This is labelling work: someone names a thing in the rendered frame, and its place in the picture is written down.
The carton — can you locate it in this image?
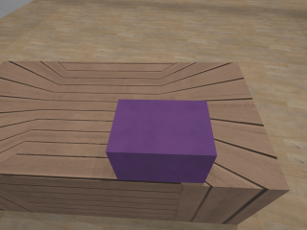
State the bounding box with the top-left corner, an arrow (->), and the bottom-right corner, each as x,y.
106,99 -> 217,184

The pedestal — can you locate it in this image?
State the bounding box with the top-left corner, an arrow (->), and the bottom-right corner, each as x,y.
0,60 -> 290,225

